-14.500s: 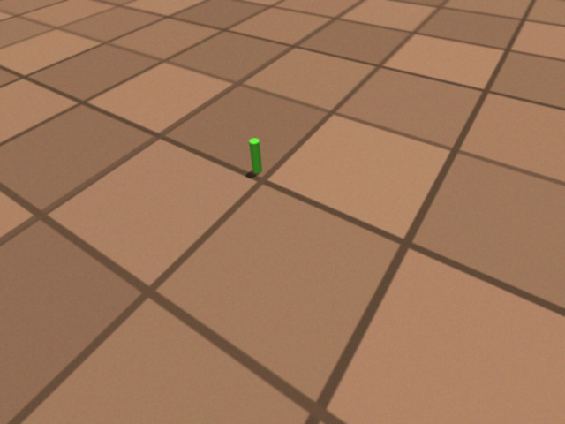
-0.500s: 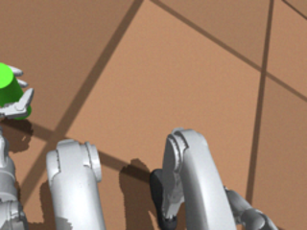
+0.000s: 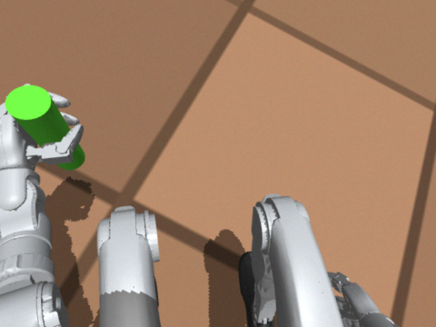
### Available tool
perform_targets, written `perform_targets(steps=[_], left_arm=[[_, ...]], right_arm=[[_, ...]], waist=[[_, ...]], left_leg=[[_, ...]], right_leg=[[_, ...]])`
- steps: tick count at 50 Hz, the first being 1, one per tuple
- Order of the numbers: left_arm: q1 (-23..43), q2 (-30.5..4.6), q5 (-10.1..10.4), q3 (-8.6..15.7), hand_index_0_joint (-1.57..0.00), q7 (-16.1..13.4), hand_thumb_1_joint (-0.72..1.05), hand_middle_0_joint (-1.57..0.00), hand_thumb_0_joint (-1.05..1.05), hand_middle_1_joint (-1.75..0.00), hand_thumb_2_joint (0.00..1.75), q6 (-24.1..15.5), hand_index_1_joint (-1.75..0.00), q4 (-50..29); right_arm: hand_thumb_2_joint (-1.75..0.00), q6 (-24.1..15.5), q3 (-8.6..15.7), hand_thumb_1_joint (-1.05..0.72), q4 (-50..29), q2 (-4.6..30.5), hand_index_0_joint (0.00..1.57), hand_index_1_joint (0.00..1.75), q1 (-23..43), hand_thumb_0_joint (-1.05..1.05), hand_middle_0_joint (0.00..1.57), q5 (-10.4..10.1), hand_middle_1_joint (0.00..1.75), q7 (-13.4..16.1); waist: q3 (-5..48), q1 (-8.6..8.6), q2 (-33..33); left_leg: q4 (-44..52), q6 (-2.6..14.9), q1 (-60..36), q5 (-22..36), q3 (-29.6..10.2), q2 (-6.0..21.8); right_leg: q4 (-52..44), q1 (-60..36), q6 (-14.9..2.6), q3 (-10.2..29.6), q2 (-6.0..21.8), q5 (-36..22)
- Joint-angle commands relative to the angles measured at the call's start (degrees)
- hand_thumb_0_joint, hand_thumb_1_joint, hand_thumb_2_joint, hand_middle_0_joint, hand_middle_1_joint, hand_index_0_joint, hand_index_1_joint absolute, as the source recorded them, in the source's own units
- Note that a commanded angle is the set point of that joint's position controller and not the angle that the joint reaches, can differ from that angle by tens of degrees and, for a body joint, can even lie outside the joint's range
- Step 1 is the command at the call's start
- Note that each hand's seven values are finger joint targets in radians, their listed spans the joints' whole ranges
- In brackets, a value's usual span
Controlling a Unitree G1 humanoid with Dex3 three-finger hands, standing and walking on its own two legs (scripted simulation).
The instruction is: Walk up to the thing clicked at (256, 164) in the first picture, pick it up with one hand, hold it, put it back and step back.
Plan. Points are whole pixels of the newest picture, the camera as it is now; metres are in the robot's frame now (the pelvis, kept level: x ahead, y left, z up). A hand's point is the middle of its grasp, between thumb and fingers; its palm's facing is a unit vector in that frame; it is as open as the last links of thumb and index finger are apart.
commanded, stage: settle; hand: left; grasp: from the side
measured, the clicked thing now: (54, 135) +0.44 +0.28 -0.06
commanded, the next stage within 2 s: lift in 0.76 s
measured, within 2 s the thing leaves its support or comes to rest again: neither
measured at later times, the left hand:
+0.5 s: hand (49, 119) +0.44 +0.26 +0.00, palm faces +0.21 -0.98 -0.07, open 7.1 cm
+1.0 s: hand (52, 109) +0.45 +0.25 +0.02, palm faces +0.20 -0.98 -0.07, open 7.1 cm
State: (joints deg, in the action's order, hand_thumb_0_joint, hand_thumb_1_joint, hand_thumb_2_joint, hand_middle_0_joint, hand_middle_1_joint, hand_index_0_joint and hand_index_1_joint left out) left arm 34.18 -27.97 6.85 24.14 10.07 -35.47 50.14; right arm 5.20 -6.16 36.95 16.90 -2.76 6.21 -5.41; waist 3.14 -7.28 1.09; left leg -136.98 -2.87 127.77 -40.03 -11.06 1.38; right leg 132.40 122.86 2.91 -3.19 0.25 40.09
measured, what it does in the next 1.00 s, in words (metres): stands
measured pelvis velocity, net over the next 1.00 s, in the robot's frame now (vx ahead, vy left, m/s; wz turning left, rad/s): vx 0.00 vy -0.01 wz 0.05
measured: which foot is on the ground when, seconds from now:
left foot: down 0.00-1.00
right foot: down 0.00-1.00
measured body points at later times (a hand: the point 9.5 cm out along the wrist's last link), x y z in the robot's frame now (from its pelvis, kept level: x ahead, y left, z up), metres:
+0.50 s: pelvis +0.00 +0.00 +0.03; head +0.20 +0.06 +0.42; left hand +0.43 +0.31 +0.00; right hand +0.14 -0.27 -0.09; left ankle +0.08 +0.14 -0.31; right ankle +0.10 -0.13 -0.31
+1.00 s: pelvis +0.00 -0.01 +0.04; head +0.20 +0.04 +0.44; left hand +0.43 +0.30 +0.03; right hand +0.13 -0.27 -0.09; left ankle +0.08 +0.14 -0.31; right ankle +0.10 -0.13 -0.31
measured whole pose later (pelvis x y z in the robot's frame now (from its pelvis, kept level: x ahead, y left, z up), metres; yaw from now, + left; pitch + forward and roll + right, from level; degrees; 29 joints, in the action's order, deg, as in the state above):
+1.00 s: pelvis +0.00 -0.01 +0.04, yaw +3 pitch +32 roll -4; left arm 38.0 -24.0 4.6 25.5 10.2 -33.2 52.7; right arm 3.1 -1.9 38.8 15.8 -6.0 5.1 -3.4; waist 6.7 -7.1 -0.1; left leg -128.4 -2.8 122.0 -38.9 -7.5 2.0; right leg 126.2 118.9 2.0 -1.1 0.9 39.5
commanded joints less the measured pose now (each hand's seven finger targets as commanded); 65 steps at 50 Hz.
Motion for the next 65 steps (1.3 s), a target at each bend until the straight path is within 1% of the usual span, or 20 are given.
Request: perform_targets(steps=[1,6,7,11,13,15,20,21,26,29,30,38,41,42,46,47,49,54,56,65], left_arm=[[16.7,-12.7,1.5,3.0,-1.27,0.4,0.39,-1.27,0.0,-1.38,1.27,-4.0,-1.39,-13.8],[18.5,-13.9,1.1,4.7,-1.29,-0.2,0.33,-1.29,0.0,-1.39,1.27,-3.8,-1.4,-17.2],[15.2,-11.0,1.1,3.4,-1.27,0.0,0.33,-1.28,0.0,-1.37,1.26,-3.1,-1.39,-13.2],[19.3,-13.8,1.1,5.2,-1.27,-0.2,0.31,-1.27,0.0,-1.37,1.25,-3.4,-1.38,-15.8],[17.0,-11.1,0.7,3.5,-1.27,0.1,0.34,-1.27,0.0,-1.36,1.24,-2.9,-1.37,-13.3],[18.3,-12.9,0.3,4.2,-1.28,0.4,0.35,-1.29,0.0,-1.36,1.25,-2.9,-1.38,-13.8],[16.7,-9.9,0.5,3.6,-1.3,0.6,0.36,-1.3,0.0,-1.39,1.29,-1.8,-1.4,-11.5],[20.4,-12.0,0.4,4.4,-1.3,0.4,0.37,-1.3,0.0,-1.38,1.29,-2.1,-1.4,-14.5],[19.8,-8.9,-0.5,2.1,-1.31,0.3,0.37,-1.32,0.0,-1.4,1.32,-1.9,-1.42,-11.9],[22.8,-11.5,-0.3,3.5,-1.31,0.3,0.39,-1.31,0.0,-1.39,1.3,-2.5,-1.4,-14.3],[21.4,-9.8,-0.2,2.8,-1.31,0.5,0.39,-1.31,0.0,-1.4,1.31,-2.3,-1.41,-11.8],[21.3,-9.8,-0.2,2.7,-1.29,0.7,0.41,-1.29,0.0,-1.38,1.31,-2.5,-1.39,-9.1],[26.7,-12.6,-0.6,4.0,-1.3,-0.3,0.4,-1.3,0.0,-1.39,1.33,-3.3,-1.41,-14.4],[22.2,-9.3,-0.5,2.8,-1.3,-0.2,0.41,-1.31,0.0,-1.4,1.34,-2.6,-1.42,-8.2],[22.4,-10.9,-0.7,3.9,-1.33,-0.6,0.34,-1.31,0.0,-1.43,1.25,-3.3,-1.41,-9.9],[25.5,-13.8,-0.6,5.3,-1.34,-0.5,0.33,-1.31,0.0,-1.42,1.24,-3.7,-1.41,-14.6],[21.4,-9.1,-0.3,2.8,-1.34,0.4,0.35,-1.31,0.0,-1.43,1.24,-2.7,-1.41,-11.2],[21.8,-11.0,1.0,4.2,-1.33,1.5,0.36,-1.3,0.0,-1.41,1.23,-1.2,-1.39,-15.7],[18.2,-8.2,1.2,3.0,-1.31,1.6,0.39,-1.29,0.0,-1.4,1.24,0.0,-1.38,-14.3],[12.3,-6.2,2.9,0.7,-1.28,1.7,0.37,-1.25,0.0,-1.37,1.21,3.2,-1.34,-22.8]], right_arm=[[-0.89,-1.0,5.3,-0.87,-3.2,12.9,0.2,0.3,-7.0,0.0,0.2,-0.5,0.3,1.7],[-0.9,-1.3,6.0,-0.89,-3.0,11.6,0.2,0.3,-8.2,0.0,0.2,-0.4,0.3,2.0],[-0.9,-1.4,6.2,-0.89,-3.4,11.6,0.2,0.3,-7.6,0.0,0.2,-0.7,0.3,2.1],[-0.9,-1.7,6.7,-0.89,-3.0,11.5,0.2,0.3,-7.9,0.0,0.2,-0.8,0.3,2.5],[-0.9,-1.9,6.8,-0.89,-3.1,11.4,0.2,0.3,-7.9,0.0,0.2,-1.0,0.3,2.6],[-0.9,-2.0,7.1,-0.89,-2.9,11.8,0.2,0.3,-7.8,0.0,0.2,-1.1,0.3,2.7],[-0.9,-2.3,7.4,-0.89,-2.8,11.7,0.2,0.3,-8.8,0.0,0.2,-1.3,0.3,2.8],[-0.9,-2.3,7.5,-0.89,-2.4,11.9,0.2,0.3,-9.1,0.0,0.2,-1.2,0.3,2.8],[-0.9,-2.3,7.8,-0.88,-2.0,11.2,0.2,0.3,-9.5,0.0,0.2,-1.2,0.3,2.8],[-0.9,-2.4,7.9,-0.89,-2.1,11.0,0.2,0.3,-9.5,0.0,0.2,-1.2,0.3,2.8],[-0.9,-2.4,7.9,-0.89,-2.1,11.1,0.2,0.3,-9.9,0.0,0.2,-1.4,0.3,2.7],[-0.9,-3.0,7.9,-0.88,-1.9,10.8,0.2,0.3,-9.5,0.0,0.2,-1.3,0.3,2.9],[-0.9,-2.9,7.9,-0.88,-1.4,10.3,0.2,0.3,-10.3,0.0,0.2,-1.2,0.3,3.0],[-0.9,-2.9,7.6,-0.88,-1.4,10.2,0.2,0.3,-10.0,0.0,0.2,-1.3,0.3,2.9],[-0.9,-3.0,8.0,-0.92,-1.6,10.2,0.2,0.3,-10.1,0.0,0.2,-1.2,0.3,3.0],[-0.9,-3.0,8.1,-0.91,-1.2,10.2,0.2,0.3,-10.3,0.0,0.2,-1.2,0.3,3.0],[-0.9,-3.0,8.2,-0.92,-1.5,9.9,0.2,0.3,-10.9,0.0,0.2,-1.3,0.3,2.9],[-0.9,-3.1,9.2,-0.91,-2.1,10.8,0.2,0.3,-11.6,0.0,0.2,-2.5,0.3,3.6],[-0.9,-3.1,9.3,-0.91,-3.0,10.6,0.2,0.3,-10.9,0.0,0.2,-2.9,0.3,3.7],[-0.9,-4.4,9.9,-0.9,-6.4,9.8,0.2,0.3,-9.8,0.0,0.2,-5.0,0.3,5.1]], waist=[[40.0,-0.26,-12.3],[43.2,0.6,-11.0],[41.5,0.06,-9.7],[40.8,0.46,-9.7],[39.2,0.09,-10.0],[40.2,0.56,-11.2],[40.5,0.45,-11.0],[42.0,0.76,-12.4],[40.2,-0.28,-12.8],[41.2,0.28,-12.9],[41.3,-0.16,-12.1],[40.5,-0.01,-9.8],[43.0,0.64,-11.6],[40.8,0.31,-10.5],[41.0,0.62,-10.5],[43.1,1.62,-11.2],[43.9,0.62,-9.5],[46.5,2.01,-10.9],[44.8,2.0,-10.8],[43.8,2.09,-7.9]], left_leg=[[16.4,3.67,-26.4,9.7,6.9,-0.1],[16.2,4.03,-25.8,10.2,8.0,-0.1],[16.7,4.2,-25.1,9.5,8.0,-0.1],[17.7,4.3,-24.6,6.4,8.2,0.1],[19.1,4.12,-25.7,6.1,7.9,0.0],[19.9,3.93,-27.5,6.5,7.9,0.0],[20.5,3.71,-30.3,10.3,7.7,0.1],[20.6,3.56,-31.9,11.3,7.7,0.2],[21.8,3.29,-32.8,10.2,7.5,0.0],[22.1,3.64,-32.1,8.4,8.0,-0.2],[22.6,3.53,-32.7,8.4,7.7,-0.2],[22.8,4.09,-30.4,6.1,8.7,-0.4],[23.0,3.78,-32.0,7.5,8.9,-0.4],[23.4,3.73,-31.9,7.3,8.7,-0.5],[23.7,3.88,-31.1,5.9,9.0,-0.5],[23.5,4.01,-31.3,6.2,9.6,-0.6],[23.8,4.05,-31.5,7.7,9.5,-0.6],[25.8,3.8,-36.4,10.6,9.1,-0.5],[27.3,3.71,-37.2,10.2,8.9,-0.5],[32.4,4.22,-39.5,8.4,8.4,-0.3]], right_leg=[[-14.1,-21.3,-4.37,-4.1,-1.7,-13.3],[-15.7,-25.2,-3.95,-2.3,-1.7,-14.0],[-16.3,-24.9,-3.9,-2.4,-1.6,-13.3],[-17.9,-24.7,-3.92,-1.9,-1.7,-9.8],[-17.9,-23.1,-4.25,-2.7,-1.6,-9.2],[-17.6,-22.3,-4.57,-2.9,-1.5,-9.3],[-17.4,-21.9,-4.66,-3.1,-1.3,-12.6],[-17.1,-21.4,-4.84,-2.9,-1.3,-13.3],[-17.6,-19.9,-5.06,-3.0,-1.1,-12.0],[-18.4,-20.8,-4.94,-2.5,-0.9,-10.5],[-18.5,-20.9,-4.95,-2.7,-0.8,-10.4],[-20.4,-22.7,-4.56,-2.0,-0.8,-8.7],[-20.1,-23.0,-4.76,-1.5,-0.9,-9.5],[-20.1,-22.5,-4.81,-1.8,-0.8,-9.2],[-20.9,-23.2,-4.74,-1.6,-0.9,-8.1],[-21.5,-25.0,-4.63,-0.8,-0.8,-8.2],[-21.7,-27.0,-4.46,-0.9,-0.7,-9.6],[-22.4,-26.5,-4.9,-1.1,-0.7,-12.0],[-23.4,-26.2,-5.02,-1.2,-0.5,-11.4],[-29.3,-29.9,-4.89,-0.4,-0.4,-10.2]])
